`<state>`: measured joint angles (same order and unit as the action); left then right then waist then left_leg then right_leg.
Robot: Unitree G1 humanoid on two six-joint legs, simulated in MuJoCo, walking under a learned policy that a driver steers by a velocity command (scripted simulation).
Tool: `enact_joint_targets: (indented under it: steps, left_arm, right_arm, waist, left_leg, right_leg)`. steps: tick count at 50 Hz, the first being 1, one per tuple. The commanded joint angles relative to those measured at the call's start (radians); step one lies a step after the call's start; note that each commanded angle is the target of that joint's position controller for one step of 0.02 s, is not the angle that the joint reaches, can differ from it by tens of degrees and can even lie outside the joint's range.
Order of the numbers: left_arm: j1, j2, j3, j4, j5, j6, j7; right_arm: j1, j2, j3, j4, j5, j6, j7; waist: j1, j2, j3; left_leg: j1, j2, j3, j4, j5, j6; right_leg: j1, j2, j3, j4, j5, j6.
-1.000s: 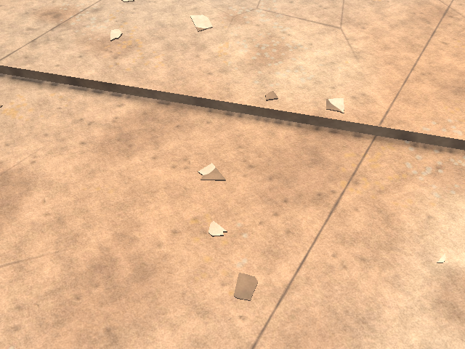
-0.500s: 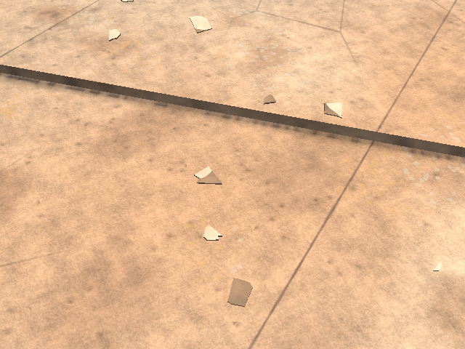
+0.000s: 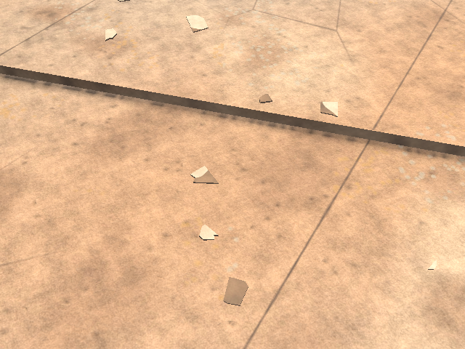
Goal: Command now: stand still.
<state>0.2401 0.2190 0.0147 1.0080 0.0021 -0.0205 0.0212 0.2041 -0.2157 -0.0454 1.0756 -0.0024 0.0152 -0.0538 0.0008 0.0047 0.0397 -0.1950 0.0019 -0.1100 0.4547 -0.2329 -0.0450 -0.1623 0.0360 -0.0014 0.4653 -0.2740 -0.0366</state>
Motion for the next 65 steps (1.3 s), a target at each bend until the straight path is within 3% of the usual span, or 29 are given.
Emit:
enact_joint_targets:
  steps: [1,20,53,55,56,58,59,60,61,63,65]
  left_arm:
    - [0.031,0.107,0.018,-0.019,-0.001,-0.007,0.003]
    - [0.079,0.088,0.008,0.029,-0.003,-0.001,0.004]
    - [0.136,0.060,0.005,0.053,-0.005,0.001,0.009]
    - [0.158,0.067,0.009,0.064,-0.009,0.005,0.014]
    - [0.160,0.106,0.022,0.060,-0.018,0.007,0.019]
    - [0.210,0.172,0.045,0.057,-0.027,0.000,0.022]
    - [0.208,0.191,0.055,0.049,-0.024,-0.009,0.023]
    - [0.198,0.183,0.056,0.040,-0.016,-0.020,0.022]
    - [0.184,0.168,0.055,0.030,-0.014,-0.030,0.019]
    - [0.141,0.155,0.054,0.004,-0.033,-0.039,0.014]
    - [0.104,0.172,0.058,-0.010,-0.046,-0.032,0.011]
  right_arm:
    - [0.021,-0.099,-0.013,-0.013,0.000,-0.008,-0.004]
    - [0.061,-0.086,0.005,0.035,0.003,-0.011,-0.006]
    - [0.122,-0.065,0.017,0.041,0.005,-0.015,-0.006]
    - [0.139,-0.045,0.021,0.050,0.008,-0.013,-0.008]
    - [0.130,-0.048,0.019,0.042,0.012,-0.016,-0.009]
    - [0.070,-0.042,0.022,-0.001,0.012,-0.040,-0.001]
    - [0.041,-0.044,0.022,-0.021,0.016,-0.058,0.008]
    - [0.021,-0.051,0.018,-0.034,0.022,-0.073,0.017]
    - [0.020,-0.055,0.014,-0.043,0.028,-0.086,0.026]
    - [0.027,-0.060,0.008,-0.051,0.036,-0.108,0.038]
    - [0.084,-0.042,0.003,-0.026,0.035,-0.119,0.046]
  waist:
    - [0.001,-0.009,0.000]
    - [0.004,-0.005,0.009]
    - [0.005,-0.004,0.026]
    - [0.010,-0.030,0.015]
    - [0.018,-0.071,0.037]
    - [0.050,-0.171,0.097]
    - [0.054,-0.184,0.137]
    - [0.052,-0.171,0.161]
    - [0.041,-0.147,0.163]
    - [0.015,-0.110,0.131]
    - [-0.025,-0.105,0.081]
  left_leg:
    - [0.013,0.011,0.005,-0.050,0.141,0.026]
    - [-0.002,0.011,0.019,-0.057,0.137,0.025]
    - [-0.018,0.006,0.029,-0.051,0.128,0.027]
    - [-0.030,-0.034,0.076,-0.011,-0.055,0.032]
    - [-0.080,-0.066,0.115,0.059,-0.187,0.040]
    - [-0.231,-0.049,0.141,0.252,-0.238,0.056]
    - [-0.279,-0.001,0.119,0.351,-0.213,0.068]
    - [-0.348,0.033,0.092,0.438,-0.247,0.078]
    - [-0.405,0.063,0.075,0.472,-0.276,0.090]
    - [-0.363,0.086,0.081,0.332,-0.250,0.109]
    - [-0.123,0.027,0.166,0.126,-0.119,0.101]
  right_leg:
    - [-0.047,-0.069,0.070,-0.116,0.105,-0.013]
    - [-0.039,-0.060,0.065,-0.116,0.131,-0.014]
    - [-0.045,-0.054,0.055,-0.106,0.127,-0.011]
    - [-0.047,-0.050,0.068,-0.142,-0.155,-0.026]
    - [-0.063,-0.076,0.117,-0.171,-0.342,-0.058]
    - [-0.069,-0.256,0.362,-0.297,-0.599,-0.163]
    - [-0.098,-0.342,0.470,-0.349,-0.595,-0.214]
    - [-0.082,-0.380,0.516,-0.368,-0.533,-0.239]
    - [-0.042,-0.391,0.512,-0.363,-0.465,-0.238]
    - [-0.005,-0.339,0.391,-0.336,-0.320,-0.180]
    - [-0.097,-0.242,0.227,-0.273,-0.222,-0.138]
